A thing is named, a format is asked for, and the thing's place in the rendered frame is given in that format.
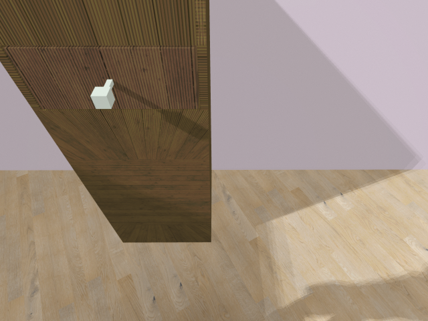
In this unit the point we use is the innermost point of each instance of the drawer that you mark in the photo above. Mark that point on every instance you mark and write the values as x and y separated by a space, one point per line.
144 76

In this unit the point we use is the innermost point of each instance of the cabinet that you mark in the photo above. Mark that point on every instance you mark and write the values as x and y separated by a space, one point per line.
148 170

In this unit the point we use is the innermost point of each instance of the handle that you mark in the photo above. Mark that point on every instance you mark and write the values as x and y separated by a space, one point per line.
103 97

